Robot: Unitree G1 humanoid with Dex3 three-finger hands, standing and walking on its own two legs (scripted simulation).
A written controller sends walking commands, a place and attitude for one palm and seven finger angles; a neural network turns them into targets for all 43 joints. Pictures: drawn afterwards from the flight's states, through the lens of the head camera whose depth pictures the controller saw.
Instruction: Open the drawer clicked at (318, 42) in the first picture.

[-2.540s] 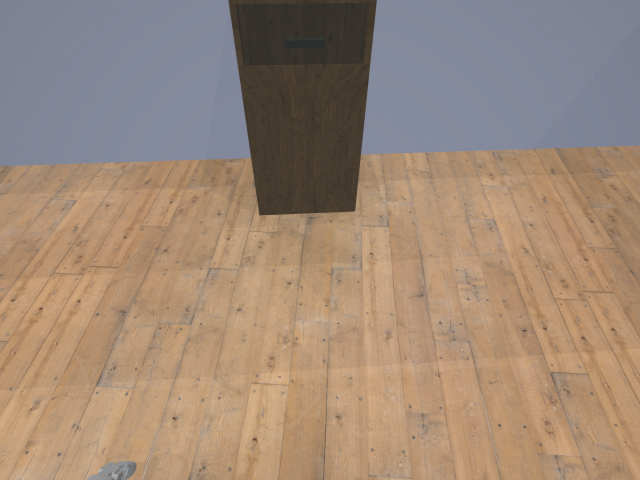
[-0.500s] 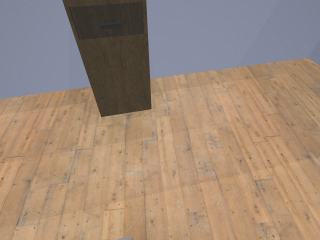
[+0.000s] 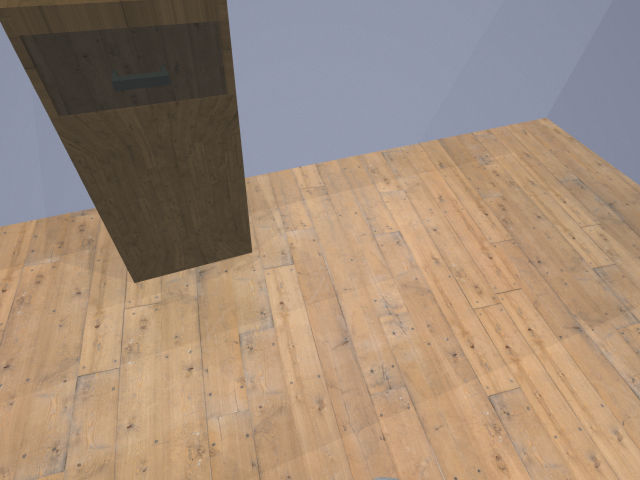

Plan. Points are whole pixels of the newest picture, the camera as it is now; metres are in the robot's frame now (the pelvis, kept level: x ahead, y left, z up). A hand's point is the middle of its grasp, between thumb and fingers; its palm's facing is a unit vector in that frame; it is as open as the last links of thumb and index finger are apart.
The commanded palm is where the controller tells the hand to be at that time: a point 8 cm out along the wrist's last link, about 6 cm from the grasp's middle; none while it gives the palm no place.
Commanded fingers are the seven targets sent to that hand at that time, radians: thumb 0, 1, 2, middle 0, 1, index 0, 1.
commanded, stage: walk to a spot facing it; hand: left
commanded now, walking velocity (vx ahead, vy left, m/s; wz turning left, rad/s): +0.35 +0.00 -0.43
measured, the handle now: (140, 76) +0.91 +0.49 +0.02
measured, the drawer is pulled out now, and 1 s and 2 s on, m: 0.00 0.00 0.00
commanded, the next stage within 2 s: turn to face it in 0.30 s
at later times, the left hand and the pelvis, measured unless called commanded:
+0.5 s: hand (285, 342) +0.37 +0.08 -0.17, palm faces -0.22 -0.96 -0.20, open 7.4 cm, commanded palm none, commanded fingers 0.00 0.90 0.90 -0.20 -0.30 -0.20 -0.30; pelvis +0.22 -0.07 -0.01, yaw -12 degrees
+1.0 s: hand (248, 351) +0.35 +0.15 -0.19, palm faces +0.10 -0.98 -0.19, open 7.4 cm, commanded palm none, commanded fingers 0.00 0.90 0.90 -0.20 -0.30 -0.20 -0.30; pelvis +0.32 -0.05 -0.01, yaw +3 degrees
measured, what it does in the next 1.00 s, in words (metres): walks ahead: right foot, then left foot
